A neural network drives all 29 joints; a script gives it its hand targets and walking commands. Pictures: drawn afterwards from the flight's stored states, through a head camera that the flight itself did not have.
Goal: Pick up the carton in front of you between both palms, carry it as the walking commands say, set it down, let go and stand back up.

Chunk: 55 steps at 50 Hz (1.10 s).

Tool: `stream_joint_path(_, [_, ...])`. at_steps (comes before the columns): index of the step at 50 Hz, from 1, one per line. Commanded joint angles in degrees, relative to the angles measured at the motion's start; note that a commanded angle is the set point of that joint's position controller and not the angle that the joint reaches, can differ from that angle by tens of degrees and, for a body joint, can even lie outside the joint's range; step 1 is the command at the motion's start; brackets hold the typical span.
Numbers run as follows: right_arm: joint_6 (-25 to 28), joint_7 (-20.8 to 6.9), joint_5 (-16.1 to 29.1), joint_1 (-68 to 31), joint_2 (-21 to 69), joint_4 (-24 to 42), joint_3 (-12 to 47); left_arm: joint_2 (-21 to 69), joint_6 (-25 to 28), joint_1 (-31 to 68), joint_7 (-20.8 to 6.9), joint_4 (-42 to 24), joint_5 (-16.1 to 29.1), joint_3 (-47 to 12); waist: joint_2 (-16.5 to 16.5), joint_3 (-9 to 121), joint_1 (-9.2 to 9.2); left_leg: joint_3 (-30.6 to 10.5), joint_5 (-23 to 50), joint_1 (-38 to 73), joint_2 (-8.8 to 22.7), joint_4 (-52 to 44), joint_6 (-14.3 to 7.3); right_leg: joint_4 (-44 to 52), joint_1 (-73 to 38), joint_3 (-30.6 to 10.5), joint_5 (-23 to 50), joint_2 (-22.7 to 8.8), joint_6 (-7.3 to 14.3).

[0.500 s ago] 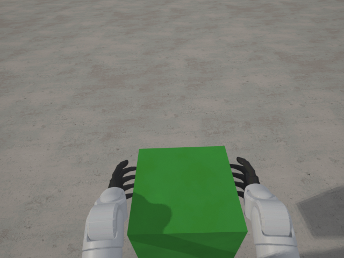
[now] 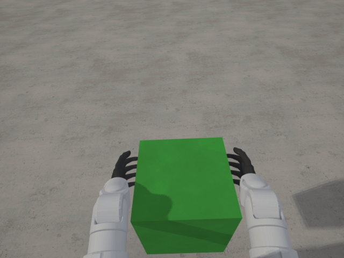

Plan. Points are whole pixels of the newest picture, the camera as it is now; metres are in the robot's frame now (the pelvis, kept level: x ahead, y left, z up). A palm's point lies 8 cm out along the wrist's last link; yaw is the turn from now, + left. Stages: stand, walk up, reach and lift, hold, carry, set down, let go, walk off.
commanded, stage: carry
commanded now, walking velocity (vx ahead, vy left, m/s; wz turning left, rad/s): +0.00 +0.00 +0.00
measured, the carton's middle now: (183, 198) +0.29 +0.00 -0.04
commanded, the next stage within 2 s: hold in 0.86 s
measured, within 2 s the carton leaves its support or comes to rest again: neither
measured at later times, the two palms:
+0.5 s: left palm (115, 187) +0.28 +0.16 +0.04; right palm (244, 183) +0.28 -0.14 +0.04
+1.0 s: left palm (106, 195) +0.26 +0.17 +0.04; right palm (238, 187) +0.27 -0.12 +0.04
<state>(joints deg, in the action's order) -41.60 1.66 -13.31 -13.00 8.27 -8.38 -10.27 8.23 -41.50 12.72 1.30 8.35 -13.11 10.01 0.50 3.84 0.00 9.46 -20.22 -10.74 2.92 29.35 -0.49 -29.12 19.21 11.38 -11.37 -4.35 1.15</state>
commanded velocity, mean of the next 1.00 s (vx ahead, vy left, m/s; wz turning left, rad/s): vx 0.00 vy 0.00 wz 0.00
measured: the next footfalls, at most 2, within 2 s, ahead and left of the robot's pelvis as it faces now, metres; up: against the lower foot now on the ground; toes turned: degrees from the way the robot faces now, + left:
none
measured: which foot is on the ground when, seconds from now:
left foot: down 0.00-1.00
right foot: down 0.00-1.00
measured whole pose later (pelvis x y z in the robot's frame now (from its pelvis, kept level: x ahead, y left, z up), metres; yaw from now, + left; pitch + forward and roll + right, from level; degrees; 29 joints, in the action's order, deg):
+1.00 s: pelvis -0.02 +0.01 +0.01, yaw +4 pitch -4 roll -1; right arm -41.5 1.7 -14.4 -11.2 8.0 -7.7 -10.2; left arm 8.4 -40.0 13.5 0.3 11.6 -14.5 9.6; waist 1.0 -2.3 0.6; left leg 2.4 -15.4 -3.6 -0.7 23.4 -1.7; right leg -21.4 9.7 -1.7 -7.3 -1.5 -1.2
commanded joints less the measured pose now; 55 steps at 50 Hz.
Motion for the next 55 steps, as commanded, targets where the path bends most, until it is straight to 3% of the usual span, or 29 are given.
stream_joint_path(1, [1.08, -13.13, 13.64, -24.46, 49.7, 2.7, 32.13, 49.93, 1.24, 24.68, -12.7, -2.84, 13.45, -31.99, -0.31, 14.48, 0.07, -5.24, 16.08, -0.2, 6.52, -4.61, -0.68, 1.91, -10.14, -6.41, 15.35, -5.86, 0.17])
stream_joint_path(43, [1.1, -13.61, 13.87, -26.01, 50.97, 2.0, 31.93, 51.15, 1.12, 26.25, -13.1, -1.89, 13.42, -31.43, -0.2, 14.82, 0.07, -5.5, 15.82, -1.5, 6.39, -4.86, -1.39, 1.88, -9.14, -6.0, 12.34, -5.83, -0.73])
stream_joint_path(44, [1.07, -13.58, 13.51, -19.64, 51.42, 3.38, 30.87, 52.55, 1.57, 21.44, -13.34, 0.47, 12.98, -28.94, 4.75, 8.45, 0.86, -16.75, 33.2, -1.76, -4.76, -9.33, -1.23, 3.43, -25.25, -13.98, 21.44, 10.4, 1.1])
stream_joint_path(46, [2.12, -13.44, 12.88, -22.07, 49.21, 6.61, 30.72, 50.27, 3.36, 20.7, -12.23, -1.48, 10.51, -27.45, 3.08, 10.99, -0.87, -17.33, 40.8, 5.45, -4.36, -8.28, -0.26, 4.59, -23.31, -15.38, 24.86, 9.84, 0.54])
stream_joint_path(47, [2.33, -13.43, 13.13, -22.59, 49.25, 6.18, 31.08, 49.84, 3.7, 21.07, -11.87, -1.23, 10.52, -27.19, 2.75, 12.06, -1.22, -17.15, 41.14, 7.48, -4.69, -8.45, 0.24, 5.12, -23.44, -15.62, 25.71, 9.88, -0.14])
stream_joint_path(48, [2.56, -13.76, 13.44, -24.01, 48.66, 5.9, 31.32, 49.56, 3.81, 20.35, -11.52, 0.33, 9.18, -26.15, 3.8, 11.9, -1.68, -16.62, 35.43, 9.43, -5.26, -9.82, 0.28, 5.87, -22.13, -15.59, 22.7, 10.04, -0.97])
stream_joint_path(49, [2.65, -13.95, 13.35, -24.29, 49.04, 5.27, 31.76, 50.14, 3.92, 21.42, -11.6, 0.87, 9.36, -26.51, 2.19, 10.67, -1.46, -15.96, 33.42, 8.98, -5.5, -10.09, 0.39, 6.39, -21.49, -15.11, 20.31, 10.69, -1.19])
stream_joint_path(55, [3.01, -14.02, 11.34, -25.28, 51.23, -0.4, 28.95, 52.19, 3.66, 28.92, -14.01, 2.26, 12.08, -29.46, 1.95, 8.32, 1.55, -15.37, 22.96, 7.54, -6.24, -11.54, 1.26, 8.32, -20.58, -14.33, 11.08, 11.39, -0.46])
